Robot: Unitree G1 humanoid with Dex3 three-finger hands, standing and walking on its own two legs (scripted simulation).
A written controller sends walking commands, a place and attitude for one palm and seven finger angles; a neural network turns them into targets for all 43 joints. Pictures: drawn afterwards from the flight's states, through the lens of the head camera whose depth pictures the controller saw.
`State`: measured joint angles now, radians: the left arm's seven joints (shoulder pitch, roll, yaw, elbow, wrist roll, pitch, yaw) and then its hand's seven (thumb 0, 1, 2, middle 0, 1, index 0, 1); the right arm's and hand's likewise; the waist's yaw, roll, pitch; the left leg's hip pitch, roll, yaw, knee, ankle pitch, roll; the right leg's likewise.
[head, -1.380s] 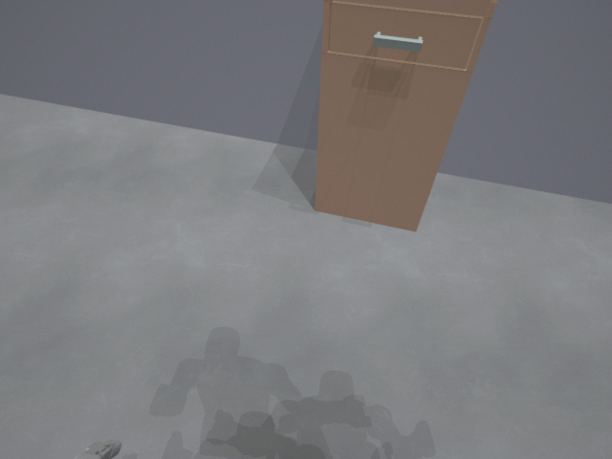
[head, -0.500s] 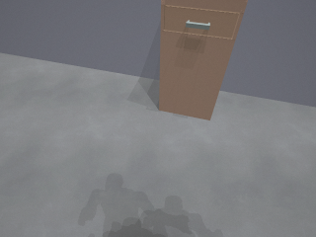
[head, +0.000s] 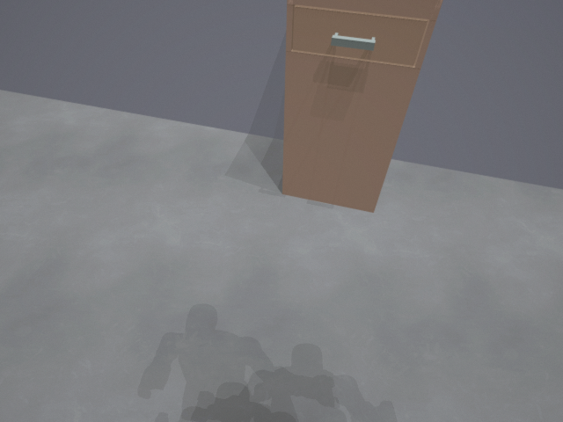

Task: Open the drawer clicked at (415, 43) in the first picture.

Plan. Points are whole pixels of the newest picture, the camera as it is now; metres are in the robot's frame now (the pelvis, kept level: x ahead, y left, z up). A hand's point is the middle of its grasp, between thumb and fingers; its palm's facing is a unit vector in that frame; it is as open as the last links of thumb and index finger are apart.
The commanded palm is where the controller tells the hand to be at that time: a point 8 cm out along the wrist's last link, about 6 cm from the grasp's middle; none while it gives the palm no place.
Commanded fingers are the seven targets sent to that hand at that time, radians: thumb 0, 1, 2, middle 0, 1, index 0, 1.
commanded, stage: look at it before walking up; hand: left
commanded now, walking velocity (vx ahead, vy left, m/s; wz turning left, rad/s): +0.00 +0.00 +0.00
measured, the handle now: (353, 40) +1.22 -0.16 +0.03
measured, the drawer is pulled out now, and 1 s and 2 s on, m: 0.00 0.00 0.00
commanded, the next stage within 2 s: walk to a spot facing it in 0.16 s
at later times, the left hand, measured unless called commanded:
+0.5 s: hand out of the picture +0.06 +0.22 -0.17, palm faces -0.08 -0.96 -0.26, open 7.4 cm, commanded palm none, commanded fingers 0.00 0.90 0.90 -0.20 -0.30 -0.20 -0.30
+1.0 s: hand (196, 413) +0.17 +0.16 -0.18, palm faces -0.21 -0.96 -0.18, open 7.4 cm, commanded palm none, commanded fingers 0.00 0.90 0.90 -0.20 -0.30 -0.20 -0.30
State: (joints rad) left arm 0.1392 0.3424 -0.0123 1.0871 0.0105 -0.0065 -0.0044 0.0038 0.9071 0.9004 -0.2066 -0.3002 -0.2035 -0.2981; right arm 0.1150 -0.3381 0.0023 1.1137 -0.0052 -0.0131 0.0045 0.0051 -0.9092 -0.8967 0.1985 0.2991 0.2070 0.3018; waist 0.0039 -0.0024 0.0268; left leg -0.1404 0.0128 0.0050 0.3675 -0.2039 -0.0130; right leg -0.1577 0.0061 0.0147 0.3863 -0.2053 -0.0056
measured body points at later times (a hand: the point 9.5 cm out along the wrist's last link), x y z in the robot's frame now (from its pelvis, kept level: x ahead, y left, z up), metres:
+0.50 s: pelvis +0.03 -0.01 -0.01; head +0.03 -0.01 +0.44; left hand +0.07 +0.27 -0.15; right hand +0.07 -0.28 -0.16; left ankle +0.00 +0.13 -0.75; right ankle +0.00 -0.11 -0.74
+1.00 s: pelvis +0.19 -0.03 -0.01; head +0.23 -0.03 +0.44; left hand +0.19 +0.21 -0.16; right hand +0.26 -0.28 -0.14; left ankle +0.35 +0.06 -0.72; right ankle +0.04 -0.11 -0.75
